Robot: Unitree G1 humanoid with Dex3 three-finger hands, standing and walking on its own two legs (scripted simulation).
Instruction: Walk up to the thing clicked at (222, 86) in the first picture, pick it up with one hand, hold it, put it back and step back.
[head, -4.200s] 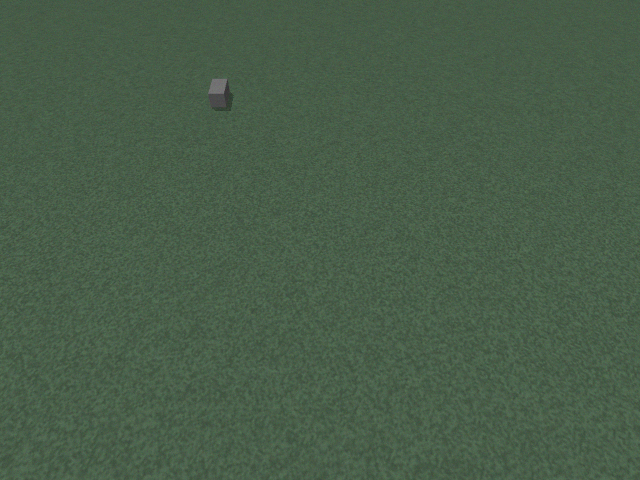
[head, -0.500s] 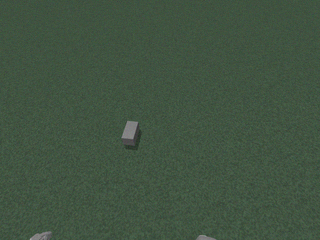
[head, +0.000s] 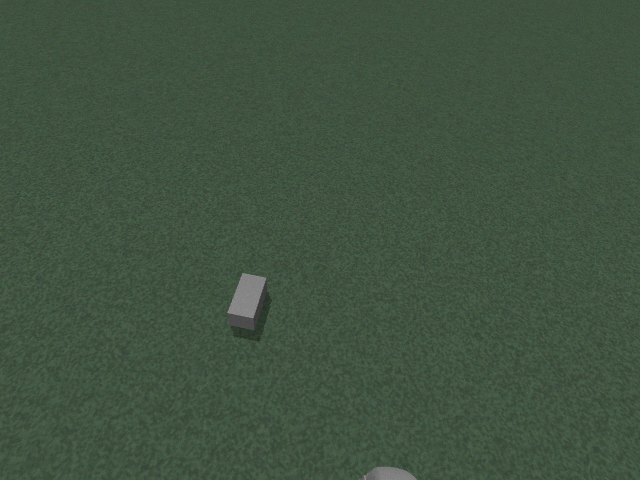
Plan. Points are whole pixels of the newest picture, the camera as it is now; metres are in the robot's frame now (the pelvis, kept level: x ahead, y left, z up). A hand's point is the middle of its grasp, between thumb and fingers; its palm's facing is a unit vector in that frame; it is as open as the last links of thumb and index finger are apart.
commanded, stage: walk up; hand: left
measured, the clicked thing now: (248, 301) +0.76 +0.22 -0.72
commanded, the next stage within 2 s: none
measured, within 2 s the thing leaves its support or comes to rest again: neither
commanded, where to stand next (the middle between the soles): +0.36 -0.01 m, yaw -1 degrees
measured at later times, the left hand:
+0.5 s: hand (147, 406) +0.23 +0.24 -0.11, palm faces -0.03 -0.91 -0.42, open 7.4 cm
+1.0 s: hand (151, 349) +0.33 +0.28 -0.16, palm faces -0.06 -0.92 -0.39, open 7.4 cm
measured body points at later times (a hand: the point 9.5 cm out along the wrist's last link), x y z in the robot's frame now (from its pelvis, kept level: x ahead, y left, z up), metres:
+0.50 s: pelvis +0.17 -0.03 +0.01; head +0.19 -0.06 +0.45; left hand +0.23 +0.29 -0.09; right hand +0.24 -0.35 -0.12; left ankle +0.22 +0.11 -0.68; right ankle +0.20 -0.15 -0.73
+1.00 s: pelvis +0.27 +0.00 -0.01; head +0.30 +0.01 +0.44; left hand +0.33 +0.33 -0.13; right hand +0.35 -0.32 -0.12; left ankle +0.32 +0.12 -0.73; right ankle +0.32 -0.13 -0.73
